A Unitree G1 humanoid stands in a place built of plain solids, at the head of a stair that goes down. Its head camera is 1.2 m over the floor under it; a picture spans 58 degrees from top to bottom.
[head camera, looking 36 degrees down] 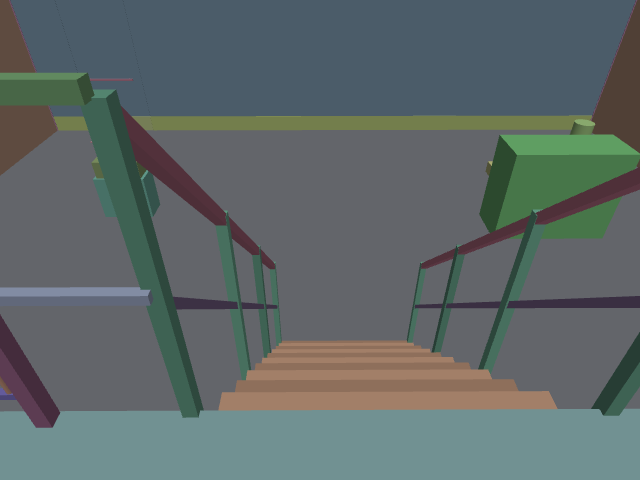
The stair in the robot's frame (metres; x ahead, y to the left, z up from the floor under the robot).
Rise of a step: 0.21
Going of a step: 0.21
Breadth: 1.22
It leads straight ahead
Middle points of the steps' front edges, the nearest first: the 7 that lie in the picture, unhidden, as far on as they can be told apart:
0.77 -0.25 0.00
0.97 -0.24 -0.21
1.18 -0.24 -0.41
1.39 -0.24 -0.62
1.59 -0.24 -0.82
1.80 -0.24 -1.03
2.00 -0.24 -1.24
